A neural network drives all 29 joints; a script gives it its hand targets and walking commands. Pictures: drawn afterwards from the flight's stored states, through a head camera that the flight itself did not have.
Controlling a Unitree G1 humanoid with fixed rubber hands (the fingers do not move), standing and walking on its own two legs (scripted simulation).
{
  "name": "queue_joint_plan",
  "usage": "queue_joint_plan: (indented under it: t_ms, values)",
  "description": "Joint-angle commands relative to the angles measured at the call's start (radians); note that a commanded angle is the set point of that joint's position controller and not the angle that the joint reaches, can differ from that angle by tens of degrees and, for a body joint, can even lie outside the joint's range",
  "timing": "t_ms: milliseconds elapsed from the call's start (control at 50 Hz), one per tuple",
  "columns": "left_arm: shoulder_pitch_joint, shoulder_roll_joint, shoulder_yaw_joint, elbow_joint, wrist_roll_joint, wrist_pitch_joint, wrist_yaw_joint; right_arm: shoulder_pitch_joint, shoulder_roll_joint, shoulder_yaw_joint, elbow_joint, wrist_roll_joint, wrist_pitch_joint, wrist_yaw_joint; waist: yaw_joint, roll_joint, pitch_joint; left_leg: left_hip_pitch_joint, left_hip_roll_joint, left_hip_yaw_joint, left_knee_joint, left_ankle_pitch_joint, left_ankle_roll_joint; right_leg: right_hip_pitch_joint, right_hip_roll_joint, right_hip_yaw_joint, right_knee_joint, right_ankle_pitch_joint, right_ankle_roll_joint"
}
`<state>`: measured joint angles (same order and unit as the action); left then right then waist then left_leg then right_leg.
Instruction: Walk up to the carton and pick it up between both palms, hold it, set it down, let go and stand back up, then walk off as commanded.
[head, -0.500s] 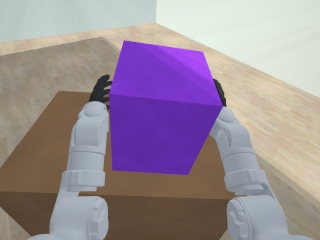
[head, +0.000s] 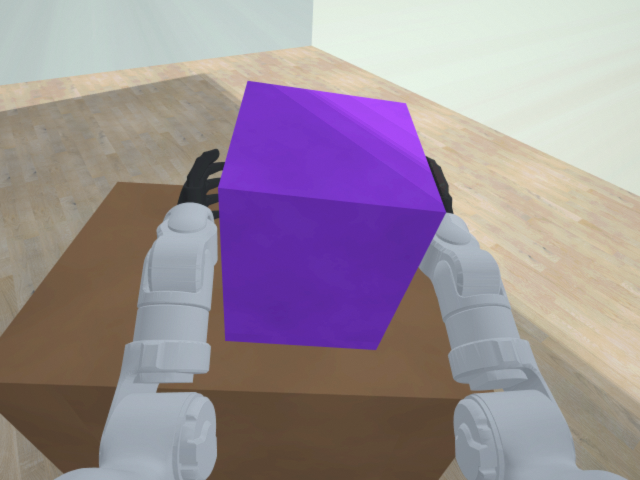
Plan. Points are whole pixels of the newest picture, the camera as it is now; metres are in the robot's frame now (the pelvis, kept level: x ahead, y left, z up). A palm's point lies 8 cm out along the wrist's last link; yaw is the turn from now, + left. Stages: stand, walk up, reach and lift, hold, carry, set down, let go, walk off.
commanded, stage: hold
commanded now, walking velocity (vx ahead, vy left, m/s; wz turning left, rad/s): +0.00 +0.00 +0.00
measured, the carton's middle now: (315, 222) +0.37 +0.03 +0.17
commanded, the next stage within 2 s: none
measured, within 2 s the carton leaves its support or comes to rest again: neither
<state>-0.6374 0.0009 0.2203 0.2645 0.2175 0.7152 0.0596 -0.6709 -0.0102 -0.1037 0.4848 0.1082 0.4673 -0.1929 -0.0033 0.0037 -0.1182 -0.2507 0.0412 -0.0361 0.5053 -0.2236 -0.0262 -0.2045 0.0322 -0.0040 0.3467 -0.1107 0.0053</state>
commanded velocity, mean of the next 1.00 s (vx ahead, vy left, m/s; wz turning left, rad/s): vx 0.00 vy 0.00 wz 0.00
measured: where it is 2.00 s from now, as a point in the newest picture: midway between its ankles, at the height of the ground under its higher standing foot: outside the picture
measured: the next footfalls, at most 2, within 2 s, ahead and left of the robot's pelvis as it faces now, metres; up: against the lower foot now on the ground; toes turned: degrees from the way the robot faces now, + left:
none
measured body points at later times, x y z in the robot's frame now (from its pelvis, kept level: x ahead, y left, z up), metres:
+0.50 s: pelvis +0.00 +0.00 +0.00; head -0.06 +0.02 +0.45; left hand +0.37 +0.17 +0.19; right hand +0.39 -0.12 +0.19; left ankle +0.03 +0.12 -0.74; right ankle +0.05 -0.13 -0.74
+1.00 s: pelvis +0.00 +0.00 +0.00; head -0.06 +0.02 +0.45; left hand +0.37 +0.17 +0.19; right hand +0.39 -0.12 +0.19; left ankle +0.03 +0.12 -0.74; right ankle +0.05 -0.13 -0.74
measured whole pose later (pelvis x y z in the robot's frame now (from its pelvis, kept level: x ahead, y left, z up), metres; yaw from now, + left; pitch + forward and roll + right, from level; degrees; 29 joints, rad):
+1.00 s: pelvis +0.00 +0.00 +0.00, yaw +0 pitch -2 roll -2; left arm -0.64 0.00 0.22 0.26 0.22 0.72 0.06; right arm -0.67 -0.01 -0.10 0.48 0.11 0.47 -0.19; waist 0.00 0.00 -0.12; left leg -0.25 0.04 -0.04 0.51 -0.22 -0.03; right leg -0.20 0.03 0.00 0.35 -0.11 0.01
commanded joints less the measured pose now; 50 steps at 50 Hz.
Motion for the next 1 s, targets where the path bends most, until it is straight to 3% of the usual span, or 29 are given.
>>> queue_joint_plan:
  t_ms: [0,120,460,780,860,980]
  values:
    - [-0.821,-0.682,-0.515,-0.27,-0.199,-0.126,-0.185,-0.83,0.597,0.373,-0.288,0.131,-0.086,0.111,-0.156,0.039,-0.401,0.165,-0.083,0.008,-0.191,0.183,-0.028,0.36,0.022,-0.028,-0.033,0.141,0.004]
    - [-0.805,-0.675,-0.511,-0.25,-0.196,-0.124,-0.185,-0.855,0.602,0.391,-0.312,0.139,-0.087,0.108,-0.141,0.031,-0.405,0.161,-0.09,0.01,-0.188,0.187,-0.021,0.371,0.02,-0.025,-0.036,0.151,0.009]
    - [-0.81,-0.674,-0.512,-0.259,-0.196,-0.123,-0.187,-0.841,0.601,0.379,-0.295,0.133,-0.085,0.108,-0.151,0.036,-0.399,0.16,-0.086,0.011,-0.192,0.18,-0.024,0.373,0.02,-0.027,-0.034,0.151,0.008]
    - [-0.8,-0.67,-0.502,-0.254,-0.19,-0.125,-0.188,-0.844,0.604,0.381,-0.295,0.133,-0.089,0.111,-0.139,0.027,-0.404,0.166,-0.086,0.011,-0.194,0.19,-0.019,0.372,0.02,-0.028,-0.035,0.158,0.008]
    - [-0.795,-0.682,-0.509,-0.236,-0.194,-0.121,-0.187,-0.836,0.591,0.372,-0.285,0.13,-0.083,0.111,-0.154,0.036,-0.377,0.155,-0.082,0.007,-0.199,0.17,-0.025,0.363,0.02,-0.026,-0.038,0.134,0.004]
    - [-0.821,-0.673,-0.504,-0.254,-0.192,-0.126,-0.185,-0.835,0.607,0.384,-0.274,0.134,-0.083,0.113,-0.144,0.033,-0.385,0.16,-0.086,0.01,-0.197,0.168,-0.021,0.363,0.019,-0.026,-0.037,0.131,0.007]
